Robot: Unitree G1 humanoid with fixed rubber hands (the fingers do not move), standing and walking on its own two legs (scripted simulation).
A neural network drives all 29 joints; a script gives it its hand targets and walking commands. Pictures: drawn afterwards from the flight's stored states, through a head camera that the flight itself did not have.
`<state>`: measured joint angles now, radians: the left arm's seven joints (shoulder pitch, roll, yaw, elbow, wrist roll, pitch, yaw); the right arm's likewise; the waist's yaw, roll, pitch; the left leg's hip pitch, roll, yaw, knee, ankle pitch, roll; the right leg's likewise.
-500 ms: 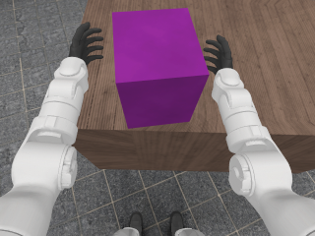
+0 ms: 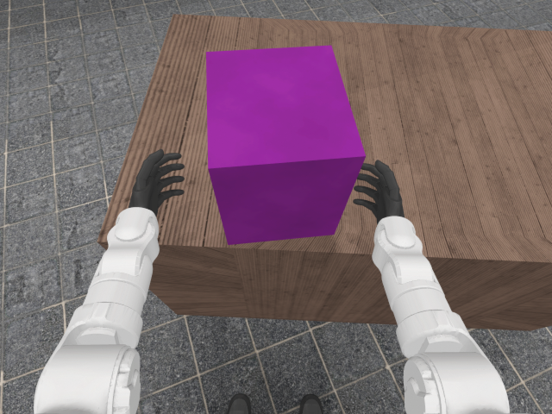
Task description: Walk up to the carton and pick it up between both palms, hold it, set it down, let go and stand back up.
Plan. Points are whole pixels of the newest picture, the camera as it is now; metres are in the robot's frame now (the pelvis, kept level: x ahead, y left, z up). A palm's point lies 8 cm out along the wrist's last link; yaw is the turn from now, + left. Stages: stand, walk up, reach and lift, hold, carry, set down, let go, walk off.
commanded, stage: set down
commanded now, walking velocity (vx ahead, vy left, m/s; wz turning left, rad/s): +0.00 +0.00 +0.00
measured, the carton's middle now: (276, 152) +0.52 +0.03 -0.02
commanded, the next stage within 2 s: none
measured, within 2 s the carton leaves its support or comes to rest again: rests again in 1.16 s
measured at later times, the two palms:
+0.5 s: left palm (138, 170) +0.41 +0.21 +0.07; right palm (389, 187) +0.41 -0.14 +0.06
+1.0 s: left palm (124, 195) +0.37 +0.23 +0.07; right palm (386, 198) +0.39 -0.13 +0.06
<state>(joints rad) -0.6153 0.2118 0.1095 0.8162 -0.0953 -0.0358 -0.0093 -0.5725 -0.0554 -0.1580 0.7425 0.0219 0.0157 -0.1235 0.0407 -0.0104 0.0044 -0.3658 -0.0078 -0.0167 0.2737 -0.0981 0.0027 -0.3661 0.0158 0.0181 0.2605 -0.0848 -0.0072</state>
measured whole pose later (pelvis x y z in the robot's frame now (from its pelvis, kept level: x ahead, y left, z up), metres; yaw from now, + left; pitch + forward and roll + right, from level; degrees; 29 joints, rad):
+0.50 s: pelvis +0.00 +0.01 +0.00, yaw -1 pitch +9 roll +0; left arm -0.71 0.26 0.06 0.87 -0.16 -0.01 -0.04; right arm -0.66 -0.08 -0.10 0.80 0.06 0.05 -0.14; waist 0.03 -0.01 -0.05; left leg -0.35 -0.02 0.00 0.31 -0.13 0.01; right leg -0.35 0.01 0.04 0.30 -0.11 0.00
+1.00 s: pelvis +0.01 +0.01 +0.00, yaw -1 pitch +7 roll +0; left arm -0.53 0.25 0.02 0.79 -0.20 -0.11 -0.02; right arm -0.52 -0.10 -0.02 0.77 0.12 -0.06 -0.14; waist 0.06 -0.01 -0.08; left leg -0.29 -0.01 -0.02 0.30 -0.14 0.01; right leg -0.28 0.02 0.04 0.26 -0.11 0.00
